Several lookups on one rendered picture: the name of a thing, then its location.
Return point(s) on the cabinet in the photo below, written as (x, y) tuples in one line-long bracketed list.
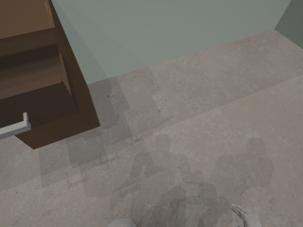
[(27, 24)]

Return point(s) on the drawer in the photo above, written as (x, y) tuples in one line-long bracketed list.
[(36, 81)]

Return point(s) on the robot right hand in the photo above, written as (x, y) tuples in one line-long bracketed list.
[(249, 220)]

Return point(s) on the handle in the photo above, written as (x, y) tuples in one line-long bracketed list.
[(16, 128)]

